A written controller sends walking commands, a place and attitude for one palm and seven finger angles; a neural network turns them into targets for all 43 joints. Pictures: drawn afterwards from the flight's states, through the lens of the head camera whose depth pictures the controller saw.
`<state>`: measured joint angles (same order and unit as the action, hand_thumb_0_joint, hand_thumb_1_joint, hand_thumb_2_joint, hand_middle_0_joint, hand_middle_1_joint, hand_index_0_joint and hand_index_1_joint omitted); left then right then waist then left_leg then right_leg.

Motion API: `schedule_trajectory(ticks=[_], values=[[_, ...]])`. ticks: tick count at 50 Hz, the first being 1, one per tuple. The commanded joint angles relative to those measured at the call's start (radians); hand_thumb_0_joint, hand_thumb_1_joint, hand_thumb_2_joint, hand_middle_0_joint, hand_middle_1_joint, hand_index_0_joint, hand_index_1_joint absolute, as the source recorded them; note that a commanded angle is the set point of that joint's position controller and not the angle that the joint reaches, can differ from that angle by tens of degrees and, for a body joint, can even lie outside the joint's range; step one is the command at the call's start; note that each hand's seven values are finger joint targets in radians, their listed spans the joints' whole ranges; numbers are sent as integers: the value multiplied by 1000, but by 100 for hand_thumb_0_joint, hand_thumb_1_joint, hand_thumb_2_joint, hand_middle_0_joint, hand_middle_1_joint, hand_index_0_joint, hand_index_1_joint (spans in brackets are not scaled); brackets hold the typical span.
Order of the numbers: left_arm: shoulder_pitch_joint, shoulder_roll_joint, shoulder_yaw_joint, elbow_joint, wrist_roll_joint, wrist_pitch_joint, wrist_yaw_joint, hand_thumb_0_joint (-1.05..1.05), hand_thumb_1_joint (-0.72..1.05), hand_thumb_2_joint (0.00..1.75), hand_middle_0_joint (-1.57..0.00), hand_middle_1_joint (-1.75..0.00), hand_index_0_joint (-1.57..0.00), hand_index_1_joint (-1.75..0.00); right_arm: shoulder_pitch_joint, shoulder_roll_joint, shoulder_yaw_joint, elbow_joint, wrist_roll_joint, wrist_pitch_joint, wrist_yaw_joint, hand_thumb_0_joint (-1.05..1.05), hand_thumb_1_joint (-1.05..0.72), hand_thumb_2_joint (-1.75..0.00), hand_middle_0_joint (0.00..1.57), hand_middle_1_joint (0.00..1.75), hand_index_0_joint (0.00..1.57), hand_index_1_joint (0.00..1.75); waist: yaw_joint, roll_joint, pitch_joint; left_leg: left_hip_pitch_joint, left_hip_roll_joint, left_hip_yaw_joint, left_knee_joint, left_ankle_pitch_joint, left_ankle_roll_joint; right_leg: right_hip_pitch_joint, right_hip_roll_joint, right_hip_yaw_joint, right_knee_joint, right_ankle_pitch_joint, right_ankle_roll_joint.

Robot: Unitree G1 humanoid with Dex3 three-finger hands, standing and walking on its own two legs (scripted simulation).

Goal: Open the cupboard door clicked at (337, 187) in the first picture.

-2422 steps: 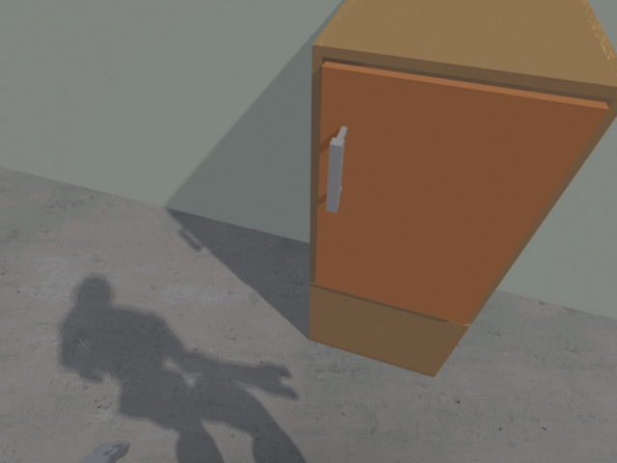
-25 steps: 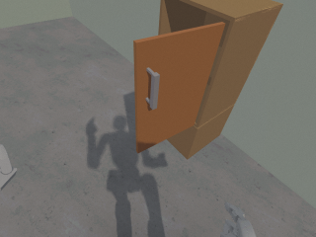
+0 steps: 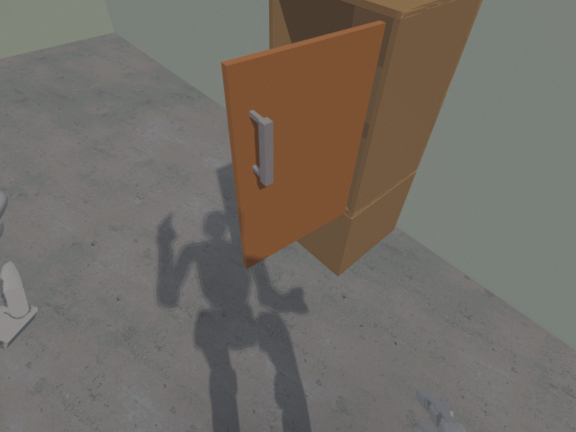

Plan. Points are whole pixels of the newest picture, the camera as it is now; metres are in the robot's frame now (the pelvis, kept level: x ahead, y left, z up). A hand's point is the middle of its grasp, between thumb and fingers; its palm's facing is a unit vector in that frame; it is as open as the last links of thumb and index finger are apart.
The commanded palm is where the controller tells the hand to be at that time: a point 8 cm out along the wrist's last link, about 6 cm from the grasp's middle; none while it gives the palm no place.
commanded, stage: let the arm hang, fingers relaxed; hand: left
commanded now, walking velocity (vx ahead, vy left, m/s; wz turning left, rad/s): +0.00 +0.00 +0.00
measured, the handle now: (260, 148) +0.62 +0.08 +0.05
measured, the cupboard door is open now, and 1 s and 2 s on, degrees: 84 84 84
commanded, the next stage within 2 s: look to check the result in 1.14 s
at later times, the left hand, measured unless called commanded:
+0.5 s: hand out of the picture +0.01 +0.20 -0.17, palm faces +0.08 -0.98 -0.20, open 7.0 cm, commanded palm none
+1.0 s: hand out of the picture -0.01 +0.20 -0.17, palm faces +0.05 -0.98 -0.18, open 7.3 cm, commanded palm none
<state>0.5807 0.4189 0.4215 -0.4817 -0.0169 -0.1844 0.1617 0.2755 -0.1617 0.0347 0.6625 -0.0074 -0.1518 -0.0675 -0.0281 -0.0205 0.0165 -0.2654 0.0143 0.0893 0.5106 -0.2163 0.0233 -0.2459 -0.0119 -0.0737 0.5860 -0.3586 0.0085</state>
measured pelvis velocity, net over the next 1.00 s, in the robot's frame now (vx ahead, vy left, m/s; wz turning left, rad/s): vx -0.01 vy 0.04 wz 0.02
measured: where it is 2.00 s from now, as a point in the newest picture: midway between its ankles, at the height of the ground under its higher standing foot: outside the picture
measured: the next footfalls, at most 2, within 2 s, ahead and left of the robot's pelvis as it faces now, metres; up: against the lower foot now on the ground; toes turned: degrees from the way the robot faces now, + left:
right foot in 0.02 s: +0.05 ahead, -0.10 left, +0.00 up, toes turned -4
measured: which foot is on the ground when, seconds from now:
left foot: down 0.00-1.00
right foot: up 0.00-0.00, down 0.02-1.00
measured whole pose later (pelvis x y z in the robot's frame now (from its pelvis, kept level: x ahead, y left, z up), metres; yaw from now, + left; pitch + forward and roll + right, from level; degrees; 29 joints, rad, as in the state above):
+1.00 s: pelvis -0.01 +0.04 +0.01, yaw +1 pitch -2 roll +0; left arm 0.26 0.13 0.01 1.16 0.02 0.01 0.02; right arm 0.29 -0.14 0.01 1.15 -0.02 0.00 -0.03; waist -0.01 0.01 0.04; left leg -0.17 -0.02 0.07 0.40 -0.19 0.04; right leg -0.17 -0.06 -0.07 0.42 -0.21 0.02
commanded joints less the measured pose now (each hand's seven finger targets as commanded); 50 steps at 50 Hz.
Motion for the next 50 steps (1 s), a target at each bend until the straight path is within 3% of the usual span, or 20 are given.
schedule_trajectory(ticks=[1,2,3,4,5,7,10,11,12,13,14,15,16,20,22,23,28,34,42,50], values=[[-66,199,144,-151,5,-70,21,0,90,90,-20,-30,-20,-30,-148,-149,-66,-166,-4,-31,-13,0,-90,-90,20,30,20,30,12,-45,-25,-176,41,-78,40,-236,0,95,-126,279,-309,-26,-77],[-90,-4,-268,580,89,108,-130,0,90,90,-20,-30,-20,-30,-141,-234,-98,52,3,-18,75,0,-90,-90,20,30,20,30,-7,-129,-20,-241,32,-69,297,-154,-16,-8,-338,302,-207,447,-145],[-127,-24,-274,607,70,165,-149,0,90,90,-20,-30,-20,-30,-81,-174,-102,58,14,37,73,0,-90,-90,20,30,20,30,-13,-142,-73,-138,51,-116,313,-292,-24,-83,-334,313,-190,459,-177],[-139,-54,-279,608,67,178,-148,0,90,90,-20,-30,-20,-30,-38,-175,-103,53,4,68,70,0,-90,-90,20,30,20,30,-17,-166,-53,-143,45,-105,341,-275,-26,-85,-293,259,-176,358,-175],[-170,-78,-283,641,61,177,-147,0,90,90,-20,-30,-20,-30,-32,-149,-89,56,-2,97,73,0,-90,-90,20,30,20,30,0,-222,-44,-179,24,-73,343,-302,-27,-68,-276,229,-177,298,-184],[-206,-76,-304,741,62,175,-147,0,90,90,-20,-30,-20,-30,-55,-137,-77,47,-13,130,79,0,-90,-90,20,30,20,30,11,-266,-12,-188,-10,-42,270,-281,-25,13,-232,171,-152,494,-174],[-236,-51,-324,919,57,173,-142,0,90,90,-20,-30,-20,-30,-65,-134,-81,67,-23,153,75,0,-90,-90,20,30,20,30,18,-266,-28,-117,-28,-37,121,-175,-22,114,-208,136,-101,757,-134],[-248,-50,-332,975,52,173,-142,0,90,90,-20,-30,-20,-30,-54,-137,-79,88,-24,154,71,0,-90,-90,20,30,20,30,15,-250,-45,-59,-20,-52,61,-91,-18,113,-198,130,-94,753,-110],[-266,-52,-340,1029,46,173,-142,0,90,90,-20,-30,-20,-30,-31,-147,-78,114,-24,150,67,0,-90,-90,20,30,20,30,6,-198,-79,21,10,-90,4,115,-8,94,-178,115,-77,686,-75],[-281,-67,-354,1074,39,177,-141,0,90,90,-20,-30,-20,-30,-36,-169,-75,132,-25,147,63,0,-90,-90,20,30,20,30,12,-89,-93,90,67,-146,-16,299,5,48,-138,87,-68,535,-43],[-279,-94,-363,1116,38,180,-140,0,90,90,-20,-30,-20,-30,-58,-183,-69,152,-31,142,58,0,-90,-90,20,30,20,30,29,20,-97,90,113,-180,-10,388,21,44,-111,82,-85,420,-24],[-286,-99,-371,1164,39,182,-135,0,90,90,-20,-30,-20,-30,-77,-168,-60,174,-27,146,58,0,-90,-90,20,30,20,30,32,74,-98,62,108,-165,-32,285,20,70,-97,89,-139,284,-22],[-302,-90,-371,1220,37,185,-138,0,90,90,-20,-30,-20,-30,-94,-151,-55,201,-23,147,57,0,-90,-90,20,30,20,30,29,195,-55,32,85,-153,-59,211,9,72,-104,90,-160,239,-28],[-286,-115,-367,1356,32,181,-139,0,90,90,-20,-30,-20,-30,-56,-121,-51,263,-23,152,44,0,-90,-90,20,30,20,30,30,285,-52,3,83,-157,-117,93,0,136,-97,77,-208,216,-47],[-291,-115,-375,1408,30,177,-142,0,90,90,-20,-30,-20,-30,-40,-121,-52,289,-19,153,42,0,-90,-90,20,30,20,30,29,209,-45,7,84,-156,-134,65,-3,139,-100,74,-234,205,-49],[-299,-114,-377,1428,31,176,-143,0,90,90,-20,-30,-20,-30,-27,-128,-55,298,-17,153,41,0,-90,-90,20,30,20,30,27,138,-26,18,89,-159,-138,66,-4,126,-99,69,-246,202,-49],[-301,-126,-389,1519,29,176,-143,0,90,90,-20,-30,-20,-30,14,-131,-54,360,-14,151,40,0,-90,-90,20,30,20,30,24,6,36,30,89,-160,-183,28,1,81,-101,64,-273,139,-43],[-283,-138,-394,1579,28,175,-137,0,90,90,-20,-30,-20,-30,39,-112,-48,419,-14,146,40,0,-90,-90,20,30,20,30,23,-31,40,56,88,-152,-204,36,5,68,-108,63,-266,136,-34],[-259,-156,-395,1614,29,177,-131,0,90,90,-20,-30,-20,-30,52,-84,-43,460,-14,143,38,0,-90,-90,20,30,20,30,27,26,68,42,82,-146,-223,24,3,60,-106,70,-251,141,-27],[-241,-179,-391,1622,31,177,-128,0,90,90,-20,-30,-20,-30,77,-65,-46,468,-15,142,36,0,-90,-90,20,30,20,30,25,41,81,18,80,-150,-238,-34,4,55,-102,69,-245,133,-26]])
